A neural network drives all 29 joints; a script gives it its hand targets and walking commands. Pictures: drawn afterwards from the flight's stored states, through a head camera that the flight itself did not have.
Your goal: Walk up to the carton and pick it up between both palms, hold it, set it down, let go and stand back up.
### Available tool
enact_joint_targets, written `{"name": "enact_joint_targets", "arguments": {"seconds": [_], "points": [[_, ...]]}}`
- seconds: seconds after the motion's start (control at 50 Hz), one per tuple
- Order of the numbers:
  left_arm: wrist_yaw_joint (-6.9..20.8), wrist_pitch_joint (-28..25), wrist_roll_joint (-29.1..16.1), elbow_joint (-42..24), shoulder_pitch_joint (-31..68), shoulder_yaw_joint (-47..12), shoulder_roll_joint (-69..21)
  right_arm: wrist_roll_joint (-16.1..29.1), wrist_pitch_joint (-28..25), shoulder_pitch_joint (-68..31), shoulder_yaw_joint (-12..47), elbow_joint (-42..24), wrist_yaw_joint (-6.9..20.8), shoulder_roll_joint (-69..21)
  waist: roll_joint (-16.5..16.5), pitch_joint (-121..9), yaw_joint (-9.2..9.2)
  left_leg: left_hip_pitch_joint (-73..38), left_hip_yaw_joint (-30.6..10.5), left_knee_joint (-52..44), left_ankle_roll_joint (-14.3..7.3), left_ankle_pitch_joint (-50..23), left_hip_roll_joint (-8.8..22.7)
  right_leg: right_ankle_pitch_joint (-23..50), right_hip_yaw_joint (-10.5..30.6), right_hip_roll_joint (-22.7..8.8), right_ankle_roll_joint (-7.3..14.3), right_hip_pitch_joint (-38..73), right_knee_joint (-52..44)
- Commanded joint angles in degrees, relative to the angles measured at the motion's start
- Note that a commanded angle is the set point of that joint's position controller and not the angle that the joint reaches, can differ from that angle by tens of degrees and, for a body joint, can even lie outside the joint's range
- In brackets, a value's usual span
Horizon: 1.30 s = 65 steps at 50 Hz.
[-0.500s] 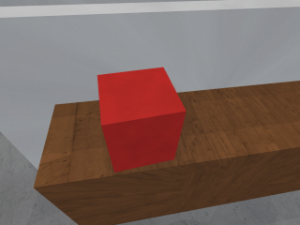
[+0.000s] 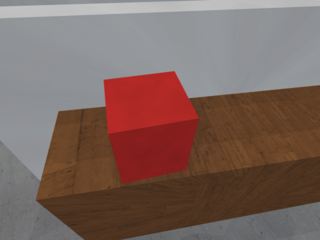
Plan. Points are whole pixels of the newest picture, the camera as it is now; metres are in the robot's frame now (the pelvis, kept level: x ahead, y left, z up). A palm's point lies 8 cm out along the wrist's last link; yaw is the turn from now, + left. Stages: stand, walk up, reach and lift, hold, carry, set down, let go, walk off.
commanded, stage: stand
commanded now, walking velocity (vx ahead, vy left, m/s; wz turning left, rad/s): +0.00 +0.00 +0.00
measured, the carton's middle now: (148, 128) +0.45 +0.04 +0.02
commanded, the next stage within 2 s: none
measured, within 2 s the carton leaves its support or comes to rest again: neither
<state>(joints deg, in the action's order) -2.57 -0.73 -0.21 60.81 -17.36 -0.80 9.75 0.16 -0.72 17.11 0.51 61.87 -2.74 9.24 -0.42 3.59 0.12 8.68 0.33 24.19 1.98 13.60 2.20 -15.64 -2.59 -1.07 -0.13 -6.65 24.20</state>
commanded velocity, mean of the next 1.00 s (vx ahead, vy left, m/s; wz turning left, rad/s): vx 0.00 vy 0.00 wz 0.00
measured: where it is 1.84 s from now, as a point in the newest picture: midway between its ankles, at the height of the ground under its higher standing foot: outside the picture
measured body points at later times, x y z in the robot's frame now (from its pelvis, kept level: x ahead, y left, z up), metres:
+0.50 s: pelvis -0.01 +0.00 +0.00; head +0.01 +0.00 +0.45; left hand -0.01 +0.23 -0.15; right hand -0.01 -0.22 -0.16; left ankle -0.01 +0.14 -0.74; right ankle -0.03 -0.12 -0.74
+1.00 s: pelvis -0.01 +0.00 +0.00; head +0.00 +0.00 +0.45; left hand -0.02 +0.23 -0.16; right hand -0.01 -0.22 -0.16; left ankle -0.01 +0.14 -0.74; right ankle -0.03 -0.12 -0.74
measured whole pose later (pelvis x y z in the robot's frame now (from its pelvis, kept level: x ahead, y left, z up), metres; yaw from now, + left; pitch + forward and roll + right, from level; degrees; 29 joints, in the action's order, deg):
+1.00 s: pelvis -0.01 +0.00 +0.00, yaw +0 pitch -2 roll +0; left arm -2.3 -1.0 -0.3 62.3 -18.9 -1.2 9.5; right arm -0.2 -1.0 17.9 1.0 62.5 -2.5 9.0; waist 0.0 2.4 0.1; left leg 9.5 0.3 24.3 1.7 12.8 2.0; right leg -14.8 -2.6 -1.5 -0.5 -7.3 24.2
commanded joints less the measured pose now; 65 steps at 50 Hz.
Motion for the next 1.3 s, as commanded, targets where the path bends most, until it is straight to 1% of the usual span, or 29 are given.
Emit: {"name": "enact_joint_targets", "arguments": {"seconds": [0.0, 0.08, 0.16, 0.36, 0.54, 0.56, 0.68, 1.28], "points": [[-0.37, -0.49, -0.03, -1.46, -4.97, 1.48, 6.68, 0.02, -0.58, 5.55, -1.01, -1.29, -0.30, 6.16, -0.15, 1.24, 0.01, 2.02, -3.00, -3.82, -1.75, -11.49, 4.15, 12.62, 4.66, -5.42, 0.89, -0.84, -5.06], [-0.34, -0.49, -0.04, -1.36, -4.93, 1.38, 6.72, 0.01, -0.57, 5.59, -0.98, -1.17, -0.31, 6.36, 0.49, 1.70, -0.04, 1.95, -3.14, -3.94, -1.74, -11.31, 4.29, 12.22, 4.74, -5.42, 0.83, -1.29, -5.23], [-0.29, -0.48, -0.02, -1.31, -5.02, 1.33, 6.60, 0.06, -0.51, 5.53, -0.88, -1.13, -0.28, 6.24, -0.01, 2.30, -0.01, 2.26, -3.08, -4.22, -1.74, -10.27, 4.18, 11.28, 4.93, -5.47, 0.78, -1.80, -5.47], [-0.27, -0.49, -0.04, -1.08, -5.17, 1.31, 6.61, 0.05, -0.60, 5.61, -0.89, -0.88, -0.21, 6.35, 0.18, 2.06, -0.09, 2.46, -3.12, -4.52, -1.78, -8.87, 4.21, 9.78, 5.01, -5.40, 0.66, -2.05, -5.69], [-0.26, -0.53, -0.11, -1.00, -5.39, 1.23, 6.50, 0.02, -0.68, 5.87, -0.85, -0.94, -0.18, 6.27, 0.06, 1.86, -0.05, 2.73, -3.21, -4.63, -1.80, -9.07, 4.17, 9.83, 5.04, -5.39, 0.66, -1.99, -5.48], [-0.16, -0.72, -0.15, -0.38, -6.18, 1.16, 6.56, -0.77, -0.85, 5.83, -0.74, -0.97, -0.18, 6.40, 1.36, 0.33, 0.07, 1.15, -3.22, -4.35, -2.10, -9.68, 4.25, 9.79, 4.00, -5.28, 0.72, -2.19, -5.48], [-0.08, -0.72, -0.12, -0.12, -6.04, 1.00, 6.27, -0.42, -0.82, 5.92, -0.67, -0.76, -0.10, 6.15, -0.06, 2.21, -0.05, 2.20, -3.12, -4.36, -2.06, -9.37, 4.18, 9.06, 4.05, -5.33, 0.63, -3.18, -5.71], [-0.09, -0.74, -0.12, 0.57, -7.21, 0.83, 5.95, -0.35, -0.79, 5.97, -0.54, -0.36, -0.12, 6.12, 0.24, 2.75, -0.09, 3.23, -3.42, -4.44, -1.94, -6.97, 3.92, 6.49, 4.02, -5.31, 0.56, -4.16, -6.07]]}}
